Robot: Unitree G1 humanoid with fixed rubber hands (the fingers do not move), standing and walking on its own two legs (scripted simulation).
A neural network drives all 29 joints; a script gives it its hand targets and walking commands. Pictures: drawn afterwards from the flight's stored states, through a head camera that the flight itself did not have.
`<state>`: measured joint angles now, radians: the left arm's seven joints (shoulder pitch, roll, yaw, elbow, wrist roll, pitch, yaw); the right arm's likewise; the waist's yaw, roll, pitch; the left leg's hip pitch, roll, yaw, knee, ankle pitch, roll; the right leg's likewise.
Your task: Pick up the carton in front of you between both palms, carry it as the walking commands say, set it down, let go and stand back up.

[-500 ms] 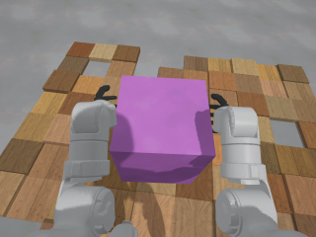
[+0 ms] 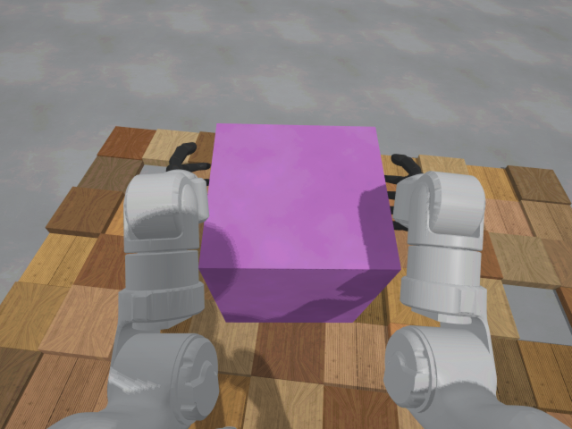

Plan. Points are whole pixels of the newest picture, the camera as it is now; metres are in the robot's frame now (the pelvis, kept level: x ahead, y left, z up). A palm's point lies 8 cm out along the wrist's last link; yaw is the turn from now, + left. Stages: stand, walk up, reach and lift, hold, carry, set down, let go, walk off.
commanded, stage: carry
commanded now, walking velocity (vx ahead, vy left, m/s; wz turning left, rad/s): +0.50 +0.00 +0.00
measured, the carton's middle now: (292, 234) +0.39 +0.00 +0.04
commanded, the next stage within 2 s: none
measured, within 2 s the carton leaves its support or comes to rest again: neither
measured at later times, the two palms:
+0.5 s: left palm (234, 39) +0.72 +0.12 +0.17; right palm (391, 58) +0.69 -0.16 +0.17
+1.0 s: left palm (235, 2) +0.98 +0.15 +0.14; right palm (355, 14) +0.98 -0.13 +0.13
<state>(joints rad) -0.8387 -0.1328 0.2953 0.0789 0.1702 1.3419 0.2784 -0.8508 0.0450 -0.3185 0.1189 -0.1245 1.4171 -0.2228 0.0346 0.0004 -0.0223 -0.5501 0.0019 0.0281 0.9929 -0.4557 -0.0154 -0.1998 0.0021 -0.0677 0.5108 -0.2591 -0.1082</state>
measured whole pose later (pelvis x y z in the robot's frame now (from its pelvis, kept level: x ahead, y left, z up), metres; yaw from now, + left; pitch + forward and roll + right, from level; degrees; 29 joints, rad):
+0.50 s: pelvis +0.31 +0.00 -0.01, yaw +0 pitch +5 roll +0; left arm -1.03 0.00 0.34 0.29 0.16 1.32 0.20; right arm -1.02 0.05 -0.32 0.26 -0.09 1.41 -0.32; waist -0.07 -0.01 -0.01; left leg -0.15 -0.01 0.09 0.54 -0.45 0.02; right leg -0.62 0.00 -0.11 0.57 -0.05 -0.08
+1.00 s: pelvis +0.59 +0.00 +0.00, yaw +0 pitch +5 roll +2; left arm -0.86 -0.08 0.29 0.21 0.10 1.20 0.30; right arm -0.83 0.05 -0.28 0.19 -0.14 1.27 -0.22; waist 0.04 -0.03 0.00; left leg -0.48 -0.02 0.12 0.46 -0.05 0.05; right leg -0.19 -0.02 -0.07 0.57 -0.45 -0.04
